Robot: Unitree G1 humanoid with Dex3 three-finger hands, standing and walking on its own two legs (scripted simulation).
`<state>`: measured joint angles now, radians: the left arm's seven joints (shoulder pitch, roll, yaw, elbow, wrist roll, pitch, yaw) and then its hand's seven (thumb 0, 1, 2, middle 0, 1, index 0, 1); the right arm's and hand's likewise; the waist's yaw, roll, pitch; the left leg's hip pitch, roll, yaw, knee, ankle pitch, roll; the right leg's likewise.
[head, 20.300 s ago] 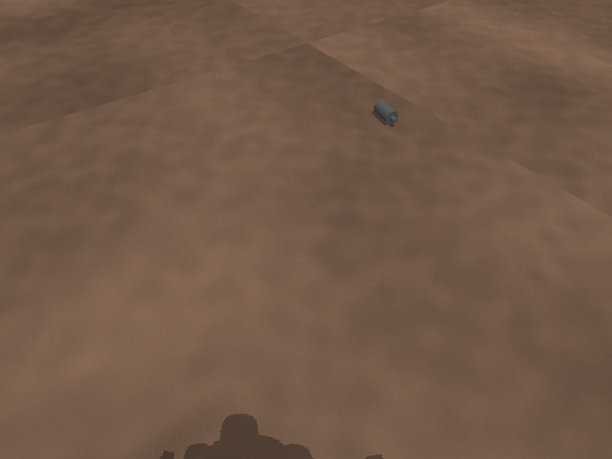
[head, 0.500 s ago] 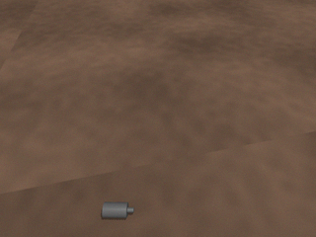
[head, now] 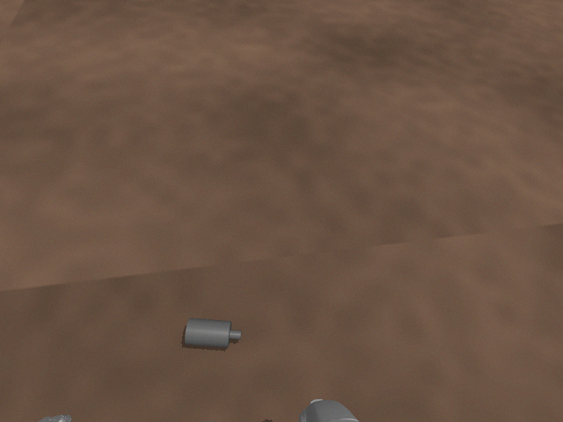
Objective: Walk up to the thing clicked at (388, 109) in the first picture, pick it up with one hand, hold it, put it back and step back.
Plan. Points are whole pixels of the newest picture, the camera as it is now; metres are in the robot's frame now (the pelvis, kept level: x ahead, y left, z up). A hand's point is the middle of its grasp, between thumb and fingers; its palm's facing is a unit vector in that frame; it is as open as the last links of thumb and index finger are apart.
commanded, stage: walk up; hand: left
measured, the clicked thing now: (214, 333) +0.45 +0.17 -0.72
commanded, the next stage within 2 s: none
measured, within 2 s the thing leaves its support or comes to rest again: neither
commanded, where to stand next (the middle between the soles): +0.07 -0.03 m, yaw -2 degrees
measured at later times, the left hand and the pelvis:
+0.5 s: hand out of the picture +0.10 +0.20 -0.14, palm faces -0.05 -0.92 -0.39, open 7.3 cm; pelvis -0.02 -0.05 -0.01, yaw -1 degrees
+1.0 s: hand out of the picture +0.05 +0.25 -0.15, palm faces -0.05 -0.92 -0.38, open 7.3 cm; pelvis -0.02 -0.03 -0.01, yaw -3 degrees
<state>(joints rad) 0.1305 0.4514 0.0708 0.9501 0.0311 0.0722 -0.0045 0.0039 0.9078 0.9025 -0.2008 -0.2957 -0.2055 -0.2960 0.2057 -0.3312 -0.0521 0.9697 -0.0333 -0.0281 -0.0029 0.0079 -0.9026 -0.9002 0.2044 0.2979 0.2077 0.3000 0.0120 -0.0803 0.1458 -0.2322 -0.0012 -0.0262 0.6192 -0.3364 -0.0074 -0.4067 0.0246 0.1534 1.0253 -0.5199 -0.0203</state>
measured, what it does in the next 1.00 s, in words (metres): steps on the spot: right foot, then left foot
